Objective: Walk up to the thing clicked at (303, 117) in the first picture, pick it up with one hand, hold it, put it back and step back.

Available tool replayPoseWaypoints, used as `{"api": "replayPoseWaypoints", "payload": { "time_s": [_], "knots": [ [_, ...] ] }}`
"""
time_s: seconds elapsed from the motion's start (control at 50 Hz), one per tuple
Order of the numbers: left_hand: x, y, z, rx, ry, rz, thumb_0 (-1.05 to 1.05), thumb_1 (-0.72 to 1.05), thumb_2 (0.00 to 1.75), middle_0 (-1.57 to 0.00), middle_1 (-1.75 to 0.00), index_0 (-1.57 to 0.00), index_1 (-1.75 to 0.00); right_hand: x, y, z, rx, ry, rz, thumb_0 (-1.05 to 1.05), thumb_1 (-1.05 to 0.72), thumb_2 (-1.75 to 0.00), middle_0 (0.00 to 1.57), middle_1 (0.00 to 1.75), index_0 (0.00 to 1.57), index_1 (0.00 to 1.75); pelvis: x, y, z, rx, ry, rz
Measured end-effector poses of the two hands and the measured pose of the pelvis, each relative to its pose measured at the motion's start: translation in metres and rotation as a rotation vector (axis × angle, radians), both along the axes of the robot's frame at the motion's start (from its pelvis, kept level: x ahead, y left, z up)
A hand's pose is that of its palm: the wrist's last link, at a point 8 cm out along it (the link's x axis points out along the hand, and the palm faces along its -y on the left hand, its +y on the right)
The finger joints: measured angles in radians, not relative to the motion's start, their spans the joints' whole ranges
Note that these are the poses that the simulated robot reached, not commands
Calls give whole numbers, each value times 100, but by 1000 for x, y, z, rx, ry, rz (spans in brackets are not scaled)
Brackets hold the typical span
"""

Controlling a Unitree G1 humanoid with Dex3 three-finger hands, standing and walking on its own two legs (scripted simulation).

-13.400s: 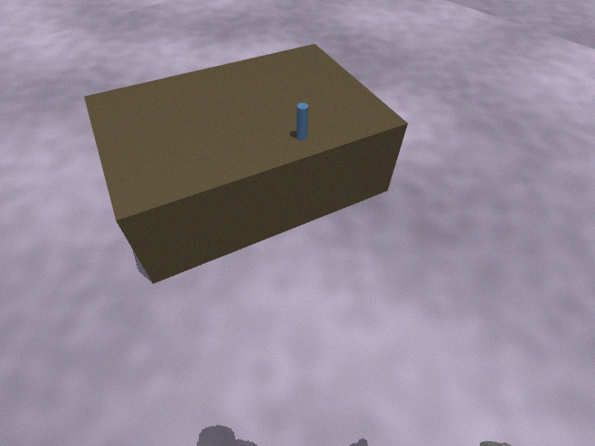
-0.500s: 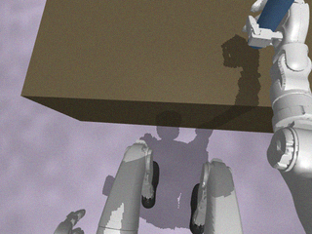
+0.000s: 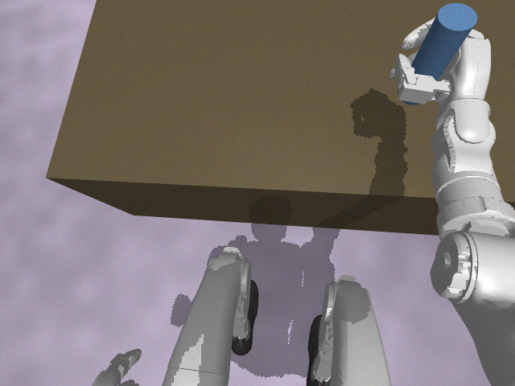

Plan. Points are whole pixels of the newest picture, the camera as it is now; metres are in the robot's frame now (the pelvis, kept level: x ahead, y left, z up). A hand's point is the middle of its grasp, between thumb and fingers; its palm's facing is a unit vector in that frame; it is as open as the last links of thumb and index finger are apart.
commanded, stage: lift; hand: right
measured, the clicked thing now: (430, 61) +0.55 -0.14 +0.04
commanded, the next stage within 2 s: hold in 1.52 s
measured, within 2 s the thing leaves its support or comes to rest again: neither
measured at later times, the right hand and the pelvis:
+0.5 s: hand (468, 75) +0.47 -0.15 +0.12, palm faces +0.02 +1.00 -0.01, open 5.2 cm; pelvis +0.02 +0.00 +0.09, yaw +0 degrees
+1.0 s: hand out of the picture +0.42 -0.15 +0.18, palm faces +0.02 +1.00 +0.00, open 5.2 cm; pelvis +0.04 +0.00 +0.14, yaw -1 degrees
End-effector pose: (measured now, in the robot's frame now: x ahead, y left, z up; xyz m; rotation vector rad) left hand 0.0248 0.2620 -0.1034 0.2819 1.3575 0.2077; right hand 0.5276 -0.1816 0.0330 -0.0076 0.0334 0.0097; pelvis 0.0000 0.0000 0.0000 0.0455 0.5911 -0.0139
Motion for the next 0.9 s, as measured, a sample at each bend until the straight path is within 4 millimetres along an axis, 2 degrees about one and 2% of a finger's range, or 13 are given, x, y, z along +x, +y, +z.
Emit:
{"api": "replayPoseWaypoints", "payload": {
  "time_s": [0.16,0.54,0.74,0.9],
  "knots": [
    [16,-1,19,-11,-48,11,0,88,92,-20,-29,-19,-30,-21,-1,23,-4,2,-5,1,-14,-122,105,119,104,116,5,2,24,-3,-42,1],
    [78,3,92,-7,-222,-27,1,88,93,-20,-29,-18,-30,-85,-21,96,2,1,-30,1,-15,-121,104,120,104,116,27,4,94,-12,-190,-1],
    [104,2,119,-12,-302,-61,1,88,93,-19,-29,-18,-30,-114,-22,120,16,-10,-21,1,-15,-120,104,120,103,117,32,6,118,-19,-259,-4],
    [120,-3,135,-20,-342,-70,1,88,92,-19,-29,-18,-30,-127,-23,136,10,-21,-24,1,-16,-119,103,121,103,117,39,6,133,-21,-295,-2]
  ]
}}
